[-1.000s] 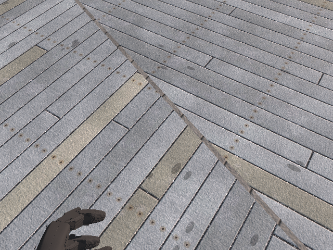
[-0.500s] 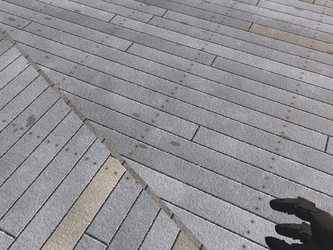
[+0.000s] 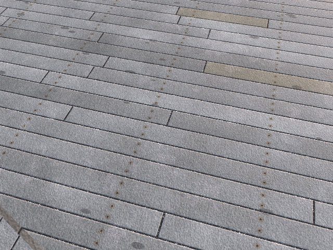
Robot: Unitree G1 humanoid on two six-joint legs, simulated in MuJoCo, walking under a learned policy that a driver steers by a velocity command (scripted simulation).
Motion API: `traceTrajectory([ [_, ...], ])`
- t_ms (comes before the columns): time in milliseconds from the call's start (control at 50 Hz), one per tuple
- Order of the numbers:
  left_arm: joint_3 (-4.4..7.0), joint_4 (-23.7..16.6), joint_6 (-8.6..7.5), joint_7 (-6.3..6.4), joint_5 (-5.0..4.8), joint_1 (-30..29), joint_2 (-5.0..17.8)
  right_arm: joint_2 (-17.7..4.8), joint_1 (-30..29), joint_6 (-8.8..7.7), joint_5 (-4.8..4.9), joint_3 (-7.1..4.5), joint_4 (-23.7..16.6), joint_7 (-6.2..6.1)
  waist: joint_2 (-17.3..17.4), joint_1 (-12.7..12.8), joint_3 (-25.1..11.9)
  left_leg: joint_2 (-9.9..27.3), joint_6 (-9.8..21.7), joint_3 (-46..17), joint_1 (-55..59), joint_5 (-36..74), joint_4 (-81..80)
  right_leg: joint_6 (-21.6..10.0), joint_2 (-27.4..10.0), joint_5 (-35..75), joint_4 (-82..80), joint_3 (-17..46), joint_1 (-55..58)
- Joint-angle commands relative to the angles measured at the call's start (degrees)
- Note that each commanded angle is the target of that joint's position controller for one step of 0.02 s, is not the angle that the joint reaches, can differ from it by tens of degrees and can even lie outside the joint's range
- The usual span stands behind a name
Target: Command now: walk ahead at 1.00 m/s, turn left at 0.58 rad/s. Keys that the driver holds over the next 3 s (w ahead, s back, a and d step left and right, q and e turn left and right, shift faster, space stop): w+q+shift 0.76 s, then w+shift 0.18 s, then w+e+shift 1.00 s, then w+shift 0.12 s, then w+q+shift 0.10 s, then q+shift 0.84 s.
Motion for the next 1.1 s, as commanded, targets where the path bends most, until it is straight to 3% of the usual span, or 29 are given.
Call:
traceTrajectory([
  [20,3.07,1.6,-1.03,0.65,-1.03,10.9,7.3,-4.7,-2.1,0.63,-1.04,-1.20,-5.1,0.80,-4.1,5.0,-2.6,5.3,0.3,-2.1,-24.1,5.2,6.2,-5.0,-17.3,-7.7,-23.8,22.0,21.1],
  [80,2.56,4.4,-2.63,0.28,-2.77,12.1,4.4,-2.4,-7.2,3.35,-1.74,-1.22,-7.3,1.95,-4.1,2.8,2.2,7.6,-0.8,-1.3,-27.0,6.2,3.6,-3.3,-15.4,1.4,-27.8,10.7,17.5],
  [140,2.25,5.8,-3.40,0.26,-2.63,12.6,3.1,-1.2,-15.2,3.68,-1.58,-0.64,-10.9,3.04,-4.5,2.5,4.9,6.6,-0.7,2.5,-28.9,15.9,-3.4,-1.3,-11.1,13.8,-29.7,-1.7,16.1],
  [220,2.65,6.8,-3.59,1.17,-2.60,14.0,6.1,-2.4,-23.1,3.33,-1.47,0.05,-14.0,4.53,-1.4,2.5,7.1,3.2,2.1,9.7,-23.1,25.3,-21.3,0.8,-9.4,29.5,-31.4,-10.8,18.9],
  [260,3.00,7.0,-3.21,1.97,-2.71,15.8,9.0,-3.7,-23.6,3.17,-1.50,-0.05,-14.3,4.70,-2.4,1.7,5.4,-0.9,4.0,13.7,-17.3,26.0,-26.5,2.0,-10.6,51.9,-26.7,-12.5,24.3],
  [300,4.01,6.1,-1.43,3.11,-2.22,15.7,12.9,-6.5,-16.2,3.32,-1.18,-0.92,-12.4,4.03,-5.9,-2.8,-0.1,-5.3,5.5,15.4,-9.2,19.2,-26.9,2.7,-12.4,73.0,-14.3,-12.2,29.8],
  [320,4.59,5.2,-0.24,3.46,-1.77,13.5,14.6,-8.7,-7.3,3.44,-1.13,-1.94,-10.2,3.51,-7.1,-7.6,-4.5,-6.8,6.9,14.3,-0.1,14.9,-26.2,2.1,-13.8,77.6,-2.8,-11.4,28.7],
  [340,4.96,4.0,0.87,3.31,-1.28,10.9,15.4,-11.4,4.3,3.46,-1.22,-3.55,-6.8,2.56,-6.4,-12.6,-9.4,-7.5,8.9,11.1,12.0,9.2,-27.6,0.9,-14.4,72.7,13.6,-9.4,23.7],
  [360,4.88,4.1,1.33,2.28,-1.09,10.1,13.7,-13.7,8.6,3.56,-0.84,-5.22,-4.8,1.06,-0.7,-13.2,-9.3,-6.2,11.0,5.5,20.7,5.1,-32.1,1.0,-8.3,40.1,35.6,-9.4,14.0],
  [380,2.30,0.8,0.29,1.28,-0.17,10.7,3.8,-17.7,2.4,4.18,-0.58,-6.00,-5.1,0.35,14.5,-4.3,-3.6,2.6,14.7,-12.5,25.5,15.1,-31.5,2.9,2.1,-15.6,57.4,-5.8,-8.8],
  [400,1.74,-5.8,-1.23,1.18,-1.67,11.3,5.0,-21.8,0.1,4.63,-1.71,-6.88,-7.9,0.50,14.0,-1.8,-14.8,10.8,24.5,-39.9,36.7,-0.1,-46.1,3.6,3.7,-16.7,63.3,7.0,-23.6],
  [420,1.60,-6.0,-2.75,1.25,-1.12,7.2,7.7,-18.7,-0.7,4.46,-1.78,-6.69,-8.9,0.05,2.8,-2.5,-10.3,13.2,21.9,-45.6,32.4,-8.8,-55.4,3.0,0.0,-12.3,58.2,10.6,-27.1],
  [440,1.62,-5.6,-3.23,1.16,-1.31,6.0,8.6,-15.2,-2.2,4.09,-1.64,-5.86,-8.1,-0.27,-4.2,0.4,-3.0,11.9,19.0,-41.7,22.7,-7.2,-57.2,2.9,-2.4,-8.4,51.2,10.6,-24.9],
  [460,1.33,-5.5,-2.79,1.28,-0.49,5.1,7.9,-13.7,-3.7,3.35,-1.40,-5.36,-7.8,-0.46,-6.7,3.0,0.0,9.5,17.4,-36.8,14.5,-1.2,-56.9,3.6,-4.0,-8.3,46.8,10.6,-21.1],
  [520,0.67,-5.7,0.98,0.90,0.87,5.6,6.3,-11.3,-6.3,0.83,-0.67,-4.09,-8.6,-0.71,-7.0,7.0,2.7,3.1,15.7,-25.4,-2.1,6.9,-58.5,6.7,-7.4,-9.6,35.0,9.5,-11.7],
  [580,-0.42,-10.4,1.50,-0.03,-0.19,-5.2,4.4,-12.0,-4.8,-0.29,-0.64,-4.43,-9.0,-0.36,-4.3,3.9,5.5,-1.9,13.5,-19.4,-8.4,14.0,-60.6,7.7,-7.0,3.0,17.9,6.1,-8.0],
  [660,-0.86,-12.9,1.12,-0.47,-1.87,-11.1,4.1,-13.1,-0.6,-0.15,-0.02,-5.39,-8.5,0.39,0.9,-1.1,2.0,-2.2,9.3,-19.3,0.5,28.6,-57.4,5.7,-2.6,17.8,2.0,4.8,-3.3],
  [700,-0.51,-13.8,0.81,-0.23,-2.06,-11.6,5.5,-13.5,-0.9,0.02,-0.14,-5.67,-8.7,-0.03,2.1,-1.1,1.2,-0.9,7.6,-20.7,5.1,32.2,-54.5,4.8,-1.5,17.2,-3.8,6.1,-0.5],
  [740,0.98,-11.8,0.54,0.67,-2.19,-4.3,9.0,-15.5,-3.0,0.02,-0.47,-6.11,-9.5,-0.44,2.7,2.7,-3.8,-1.0,4.9,-21.5,8.2,44.6,-45.4,3.9,1.3,11.2,-6.3,6.7,10.4],
  [760,2.36,-9.7,0.29,1.46,-2.53,4.9,11.9,-17.6,-5.1,-0.08,-0.91,-6.48,-9.9,-0.22,2.4,8.2,-9.2,-1.7,3.6,-20.8,7.7,48.6,-34.5,3.3,1.6,5.6,-5.5,6.5,20.1],
  [780,3.72,-6.5,0.19,2.60,-2.18,18.3,14.4,-16.6,-8.3,-0.61,-1.45,-6.08,-10.4,0.02,1.7,15.6,-15.0,-3.5,2.7,-18.2,1.5,45.0,-19.8,2.3,-1.5,0.9,-3.6,7.1,33.5],
  [800,4.71,-4.1,-0.15,3.69,-0.35,29.7,17.4,-7.0,-8.9,-1.39,-2.12,-3.47,-12.2,-0.25,-9.6,17.5,-21.1,-7.1,2.9,-13.9,-9.0,8.8,0.9,1.5,-14.8,-19.3,-4.6,21.5,45.3],
  [820,5.61,-4.9,-0.10,2.81,0.91,21.3,21.8,-2.7,1.1,-1.32,1.29,-1.55,-15.4,0.17,-30.1,6.7,-26.0,-11.6,1.0,-8.2,-24.4,-10.3,12.1,-5.7,-26.8,-31.7,-21.5,60.0,49.6],
  [840,4.97,-6.8,0.29,1.94,0.21,13.5,14.2,-7.5,-2.6,-0.18,-0.97,-1.45,-12.3,-0.50,-15.2,7.2,-16.2,-5.5,1.9,-7.0,-29.2,-3.4,14.1,-7.1,-23.3,-40.5,-23.3,57.8,40.8],
  [880,3.57,-4.7,0.37,1.09,-0.09,10.9,7.9,-8.7,-9.8,0.49,-2.56,-1.68,-12.8,0.86,-1.5,6.9,-6.2,-1.9,0.7,-4.9,-26.7,3.0,7.9,-6.4,-17.6,-22.5,-21.8,37.9,27.1],
  [960,2.57,2.3,-1.64,0.25,-1.73,17.5,5.8,-4.9,-15.7,1.82,-3.50,0.03,-16.8,2.65,-4.9,4.7,0.2,-0.2,-0.3,-7.4,-27.6,1.3,-0.6,-5.9,-13.4,-8.2,-25.5,25.0,18.8],
  [1020,2.95,3.7,-2.06,0.05,-2.68,18.1,8.1,-6.2,-23.7,1.38,-4.07,0.94,-21.1,3.21,-4.7,3.2,3.8,1.9,-2.1,-2.9,-30.8,7.9,-12.7,-8.1,-12.2,-1.1,-30.3,19.9,16.5],
  [1060,3.28,3.3,-2.00,-0.23,-3.12,17.3,9.0,-5.4,-28.7,0.64,-3.33,2.12,-22.6,4.23,-3.6,4.0,5.0,1.6,-3.1,1.9,-18.9,15.9,-26.1,-6.9,-8.6,5.4,-33.8,14.4,8.6],
  [1100,4.09,3.8,-2.15,-0.56,-3.55,18.7,12.4,-5.3,-29.8,0.39,-2.57,2.37,-22.4,4.44,-4.1,4.2,4.7,-0.2,-3.0,4.0,-8.5,18.6,-30.1,-7.0,-9.8,15.3,-35.7,13.5,6.5],
])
